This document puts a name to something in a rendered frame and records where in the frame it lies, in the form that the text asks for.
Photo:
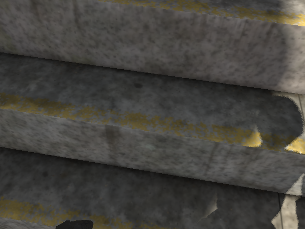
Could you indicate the left robot hand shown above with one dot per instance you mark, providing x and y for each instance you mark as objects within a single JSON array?
[{"x": 77, "y": 224}]

